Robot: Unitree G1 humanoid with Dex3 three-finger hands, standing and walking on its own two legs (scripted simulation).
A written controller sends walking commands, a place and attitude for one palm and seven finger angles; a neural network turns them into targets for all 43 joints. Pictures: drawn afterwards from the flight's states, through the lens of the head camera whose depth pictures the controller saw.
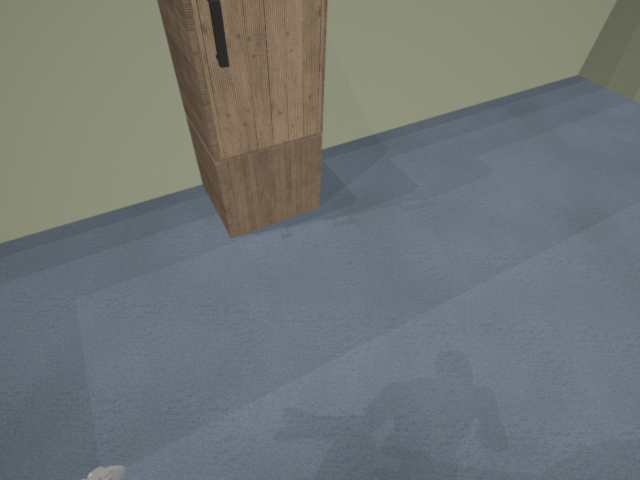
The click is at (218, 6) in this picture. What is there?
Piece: cupboard door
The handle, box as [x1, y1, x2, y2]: [207, 0, 228, 67]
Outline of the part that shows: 207,0 209,3 217,52 216,57 221,67 228,66 219,0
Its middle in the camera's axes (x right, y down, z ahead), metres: -0.29 -0.56 +1.05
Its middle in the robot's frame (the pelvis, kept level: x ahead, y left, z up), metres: +1.16 +0.35 +0.08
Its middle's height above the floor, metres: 0.85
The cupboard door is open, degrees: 0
